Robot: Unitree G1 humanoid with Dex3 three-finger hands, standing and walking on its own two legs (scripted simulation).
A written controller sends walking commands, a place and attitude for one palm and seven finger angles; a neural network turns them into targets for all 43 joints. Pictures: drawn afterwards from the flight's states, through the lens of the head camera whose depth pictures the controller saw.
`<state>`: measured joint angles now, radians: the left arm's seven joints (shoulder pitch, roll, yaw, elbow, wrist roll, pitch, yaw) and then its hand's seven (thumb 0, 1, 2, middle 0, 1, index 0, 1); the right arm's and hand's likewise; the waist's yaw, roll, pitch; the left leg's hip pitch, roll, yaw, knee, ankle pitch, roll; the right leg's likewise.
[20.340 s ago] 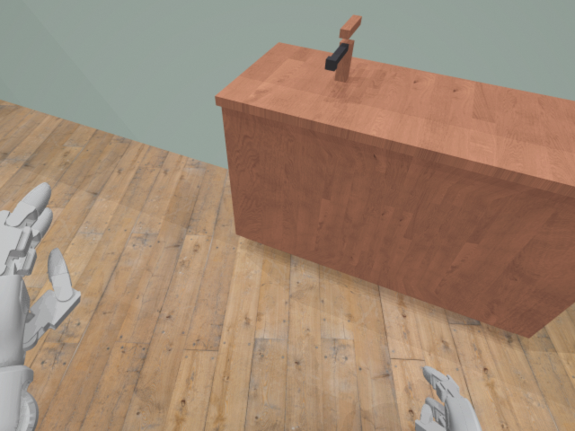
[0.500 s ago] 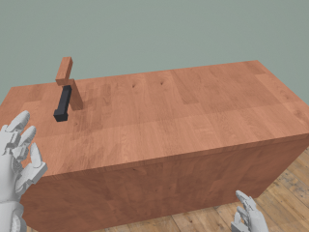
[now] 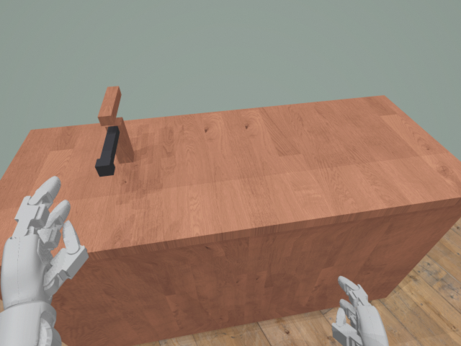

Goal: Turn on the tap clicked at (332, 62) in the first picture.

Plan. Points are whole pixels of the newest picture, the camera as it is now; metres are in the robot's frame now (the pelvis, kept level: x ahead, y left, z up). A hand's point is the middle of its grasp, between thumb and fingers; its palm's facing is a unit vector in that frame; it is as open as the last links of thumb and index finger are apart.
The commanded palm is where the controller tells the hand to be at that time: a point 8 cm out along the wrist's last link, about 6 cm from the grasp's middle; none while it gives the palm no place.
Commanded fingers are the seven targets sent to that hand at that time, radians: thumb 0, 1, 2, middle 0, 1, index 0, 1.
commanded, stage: turn the palm inward beside the body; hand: left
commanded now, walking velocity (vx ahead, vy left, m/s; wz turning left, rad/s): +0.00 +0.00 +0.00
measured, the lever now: (105, 167) +0.40 +0.32 +0.09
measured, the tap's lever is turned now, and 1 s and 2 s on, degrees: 0 0 0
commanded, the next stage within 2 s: reach beside the lever's end, fingers flat in 0.66 s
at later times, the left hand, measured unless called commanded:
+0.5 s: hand (98, 252) +0.19 +0.21 +0.15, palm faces +0.47 -0.87 -0.12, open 7.4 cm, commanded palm +0.13 +0.25 +0.16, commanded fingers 0.00 0.90 0.90 -0.20 -0.30 -0.20 -0.30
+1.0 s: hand (93, 241) +0.21 +0.23 +0.14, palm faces +0.50 -0.86 -0.11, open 7.4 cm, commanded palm +0.17 +0.27 +0.15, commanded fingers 0.00 0.90 0.90 -0.20 -0.30 -0.20 -0.30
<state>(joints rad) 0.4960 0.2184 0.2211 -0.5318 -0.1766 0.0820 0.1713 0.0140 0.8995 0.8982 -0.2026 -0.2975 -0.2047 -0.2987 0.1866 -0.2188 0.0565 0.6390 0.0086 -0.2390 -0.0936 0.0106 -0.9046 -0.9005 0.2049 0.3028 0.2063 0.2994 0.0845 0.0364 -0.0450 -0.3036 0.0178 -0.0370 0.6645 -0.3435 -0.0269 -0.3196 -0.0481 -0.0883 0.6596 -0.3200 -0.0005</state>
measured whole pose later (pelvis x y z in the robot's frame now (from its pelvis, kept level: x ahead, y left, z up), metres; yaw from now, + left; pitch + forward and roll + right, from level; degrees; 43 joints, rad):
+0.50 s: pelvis +0.01 -0.02 +0.00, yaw +1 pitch -1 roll +0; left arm 0.52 0.20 0.22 -0.54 -0.22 0.11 0.18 0.01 0.90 0.90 -0.20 -0.30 -0.20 -0.30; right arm 0.20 -0.24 0.04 0.65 0.02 -0.28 -0.10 0.01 -0.91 -0.90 0.20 0.30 0.20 0.30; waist 0.08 0.06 -0.05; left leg -0.29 0.04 -0.06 0.65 -0.35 -0.05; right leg -0.30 -0.03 -0.11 0.65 -0.33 -0.02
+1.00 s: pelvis +0.01 -0.01 +0.00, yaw +1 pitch -1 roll +0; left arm 0.45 0.20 0.26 -0.44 -0.23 0.09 0.16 0.01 0.90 0.90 -0.20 -0.30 -0.20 -0.30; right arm 0.19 -0.23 0.04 0.67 0.02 -0.26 -0.10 0.01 -0.91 -0.90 0.20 0.30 0.20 0.30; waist 0.08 0.05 -0.05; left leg -0.28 0.03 -0.06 0.63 -0.35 -0.05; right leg -0.29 -0.03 -0.11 0.64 -0.33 -0.02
